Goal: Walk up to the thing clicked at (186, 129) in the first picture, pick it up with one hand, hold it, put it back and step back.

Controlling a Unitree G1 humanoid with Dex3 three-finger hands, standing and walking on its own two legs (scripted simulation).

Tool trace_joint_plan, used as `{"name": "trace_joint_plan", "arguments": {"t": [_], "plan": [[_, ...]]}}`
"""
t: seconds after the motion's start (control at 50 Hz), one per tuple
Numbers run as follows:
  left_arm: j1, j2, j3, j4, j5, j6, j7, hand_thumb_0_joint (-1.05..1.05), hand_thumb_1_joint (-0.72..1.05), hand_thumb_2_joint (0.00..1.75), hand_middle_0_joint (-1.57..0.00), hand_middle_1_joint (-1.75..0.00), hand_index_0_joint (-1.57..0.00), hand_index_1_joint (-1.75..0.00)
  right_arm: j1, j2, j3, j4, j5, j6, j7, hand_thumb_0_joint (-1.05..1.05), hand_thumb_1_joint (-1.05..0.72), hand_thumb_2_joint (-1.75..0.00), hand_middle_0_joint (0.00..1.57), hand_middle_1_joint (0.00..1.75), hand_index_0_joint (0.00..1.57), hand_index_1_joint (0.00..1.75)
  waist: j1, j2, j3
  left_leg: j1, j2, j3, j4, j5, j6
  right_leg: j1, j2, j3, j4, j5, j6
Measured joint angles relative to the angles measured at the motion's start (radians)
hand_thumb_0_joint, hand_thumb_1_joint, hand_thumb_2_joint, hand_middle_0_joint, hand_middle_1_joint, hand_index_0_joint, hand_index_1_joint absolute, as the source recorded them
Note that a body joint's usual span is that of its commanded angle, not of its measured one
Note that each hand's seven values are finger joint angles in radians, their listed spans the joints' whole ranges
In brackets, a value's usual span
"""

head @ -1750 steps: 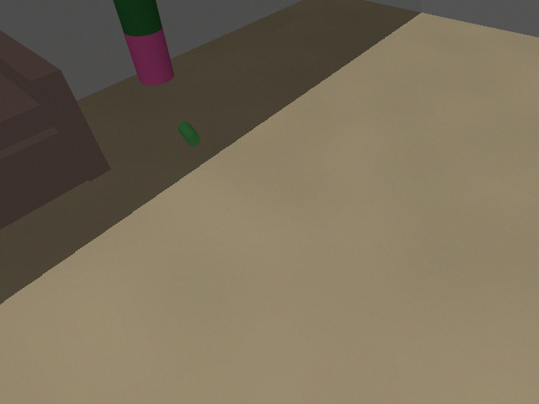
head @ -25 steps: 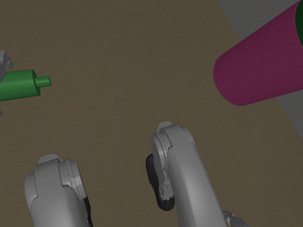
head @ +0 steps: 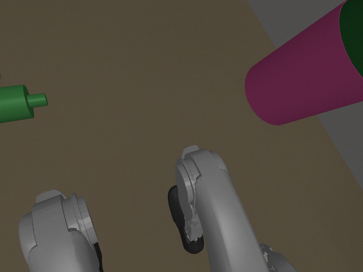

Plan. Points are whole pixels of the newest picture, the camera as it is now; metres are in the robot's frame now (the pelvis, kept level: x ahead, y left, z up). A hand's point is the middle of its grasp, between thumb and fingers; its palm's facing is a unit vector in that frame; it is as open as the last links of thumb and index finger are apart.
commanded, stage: rest palm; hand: left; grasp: from above
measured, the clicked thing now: out of the picture +0.53 +0.29 -0.28
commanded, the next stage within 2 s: close in 1.18 s
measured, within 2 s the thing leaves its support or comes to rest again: neither
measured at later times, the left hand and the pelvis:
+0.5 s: hand out of the picture +0.50 +0.29 -0.24, palm faces -0.47 -0.07 -0.88, open 13.4 cm; pelvis +0.01 +0.00 -0.01, yaw -3 degrees
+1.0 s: hand out of the picture +0.50 +0.30 -0.25, palm faces -0.48 -0.08 -0.87, open 13.0 cm; pelvis +0.01 +0.01 -0.02, yaw -4 degrees
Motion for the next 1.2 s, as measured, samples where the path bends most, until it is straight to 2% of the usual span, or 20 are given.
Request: {"name": "trace_joint_plan", "arguments": {"t": [0.14,0.28,0.34,0.5,0.64,0.76,0.88,1.06,1.2], "plan": [[-0.018,0.044,0.007,0.050,0.033,-0.038,0.057,0.00,-0.44,1.10,-0.10,-1.10,-0.12,-1.08,0.002,-0.012,0.023,0.007,-0.021,-0.021,-0.001,0.00,-0.90,-0.90,0.20,0.30,0.20,0.30,-0.015,-0.026,0.033,-0.010,0.002,-0.012,0.022,0.003,0.000,-0.007,0.009,-0.007,0.012,0.010,0.004],[-0.027,0.073,0.017,0.088,0.066,-0.027,0.122,0.00,-0.45,1.09,-0.10,-1.08,-0.11,-1.07,0.012,-0.016,0.037,0.012,-0.038,-0.052,0.004,0.00,-0.90,-0.90,0.20,0.30,0.20,0.30,-0.035,-0.048,0.046,-0.018,0.005,-0.024,0.044,-0.007,-0.001,-0.015,0.017,-0.014,0.025,0.008,0.000],[-0.031,0.078,0.018,0.102,0.065,-0.009,0.141,0.00,-0.45,1.10,-0.10,-1.08,-0.11,-1.07,0.013,-0.017,0.043,0.014,-0.044,-0.064,0.009,0.00,-0.90,-0.90,0.20,0.30,0.20,0.30,-0.042,-0.052,0.047,-0.020,0.005,-0.028,0.051,-0.014,-0.001,-0.017,0.018,-0.017,0.029,0.004,0.001],[-0.016,0.088,0.046,0.102,0.053,0.027,0.144,0.00,-0.44,1.08,-0.10,-1.08,-0.11,-1.06,0.004,-0.022,0.052,0.000,-0.050,-0.091,0.027,0.00,-0.90,-0.90,0.20,0.30,0.20,0.30,-0.052,-0.053,0.060,-0.019,0.008,-0.038,0.068,-0.033,-0.001,-0.014,0.022,-0.025,0.037,-0.007,-0.003],[0.000,0.106,0.071,0.100,0.041,0.029,0.129,0.00,-0.44,1.06,-0.09,-1.08,-0.11,-1.06,-0.018,-0.031,0.057,-0.014,-0.055,-0.099,0.035,0.00,-0.90,-0.90,0.20,0.30,0.20,0.30,-0.051,-0.054,0.079,-0.014,0.009,-0.045,0.077,-0.041,0.001,-0.006,0.024,-0.029,0.038,-0.013,0.007],[0.004,0.117,0.068,0.075,0.039,0.011,0.120,0.00,-0.43,1.06,-0.09,-1.09,-0.12,-1.07,-0.026,-0.040,0.058,-0.022,-0.062,-0.101,0.040,0.00,-0.90,-0.90,0.20,0.30,0.20,0.30,-0.042,-0.067,0.097,-0.011,0.008,-0.050,0.082,-0.045,0.000,-0.001,0.024,-0.033,0.040,-0.013,0.007],[0.005,0.123,0.057,0.084,0.045,-0.005,0.136,0.00,-0.43,1.07,-0.10,-1.10,-0.12,-1.08,-0.032,-0.043,0.068,-0.017,-0.068,-0.094,0.046,0.00,-0.90,-0.90,0.20,0.30,0.20,0.30,-0.039,-0.077,0.096,-0.005,0.008,-0.059,0.088,-0.051,-0.002,0.005,0.025,-0.041,0.040,-0.014,0.002],[-0.009,0.130,0.034,0.133,0.055,-0.004,0.174,0.00,-0.41,1.10,-0.11,-1.13,-0.12,-1.11,-0.037,-0.040,0.084,-0.015,-0.076,-0.100,0.052,0.00,-0.90,-0.90,0.20,0.30,0.20,0.30,-0.051,-0.080,0.093,-0.005,0.010,-0.062,0.093,-0.051,0.001,0.008,0.027,-0.043,0.041,-0.011,0.006],[-0.011,0.137,0.040,0.144,0.057,0.009,0.188,0.00,-0.41,1.11,-0.11,-1.14,-0.12,-1.12,-0.035,-0.040,0.098,-0.024,-0.078,-0.120,0.056,0.00,-0.90,-0.90,0.20,0.30,0.20,0.30,-0.061,-0.084,0.106,-0.006,0.013,-0.062,0.100,-0.047,0.005,0.007,0.031,-0.043,0.043,-0.006,0.007]]}}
